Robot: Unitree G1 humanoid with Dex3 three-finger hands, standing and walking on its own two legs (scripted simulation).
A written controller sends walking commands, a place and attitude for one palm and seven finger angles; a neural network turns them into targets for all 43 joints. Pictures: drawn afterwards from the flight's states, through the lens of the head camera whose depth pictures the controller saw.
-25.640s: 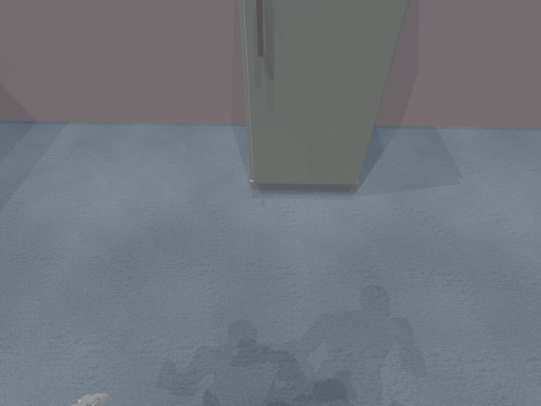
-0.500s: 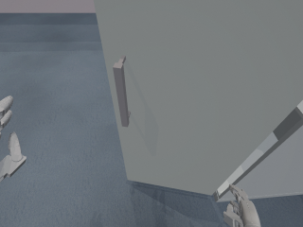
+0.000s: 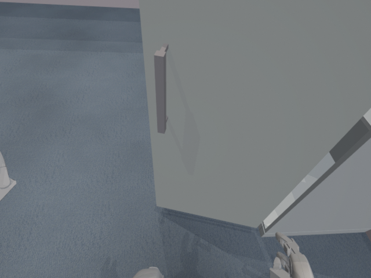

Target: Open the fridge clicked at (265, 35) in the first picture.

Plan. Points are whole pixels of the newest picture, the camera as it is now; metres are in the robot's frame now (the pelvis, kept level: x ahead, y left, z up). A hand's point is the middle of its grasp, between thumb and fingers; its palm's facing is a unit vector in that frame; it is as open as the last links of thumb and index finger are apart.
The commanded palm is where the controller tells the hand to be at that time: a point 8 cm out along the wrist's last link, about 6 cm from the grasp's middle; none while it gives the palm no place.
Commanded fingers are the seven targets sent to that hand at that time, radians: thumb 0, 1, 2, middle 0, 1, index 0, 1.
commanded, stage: step back with the hand held close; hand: left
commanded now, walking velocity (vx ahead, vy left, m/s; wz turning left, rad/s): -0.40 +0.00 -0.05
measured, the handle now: (163, 93) +0.50 +0.10 +0.12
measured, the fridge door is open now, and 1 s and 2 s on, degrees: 75 75 75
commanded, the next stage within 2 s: stop stepping back and stand still in 0.58 s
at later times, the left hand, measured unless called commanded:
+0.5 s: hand out of the picture +0.14 +0.27 +0.19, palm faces +0.37 -0.83 -0.41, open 7.4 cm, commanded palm +0.09 +0.31 +0.20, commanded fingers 0.00 0.90 0.90 -0.20 -0.30 -0.20 -0.30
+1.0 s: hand out of the picture +0.04 +0.34 +0.17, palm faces +0.46 -0.83 -0.31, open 7.4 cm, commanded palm -0.01 +0.36 +0.20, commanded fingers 0.00 0.90 0.90 -0.20 -0.30 -0.20 -0.30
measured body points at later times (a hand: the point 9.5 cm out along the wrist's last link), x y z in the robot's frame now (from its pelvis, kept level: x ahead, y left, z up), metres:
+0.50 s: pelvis -0.08 +0.03 +0.01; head -0.05 +0.06 +0.46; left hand +0.12 +0.32 +0.22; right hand +0.10 -0.19 -0.06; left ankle +0.07 +0.09 -0.72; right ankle -0.17 -0.12 -0.72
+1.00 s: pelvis -0.17 +0.07 +0.01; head -0.20 +0.11 +0.46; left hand +0.01 +0.38 +0.19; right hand -0.06 -0.20 -0.06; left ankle -0.15 +0.18 -0.72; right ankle -0.19 -0.06 -0.72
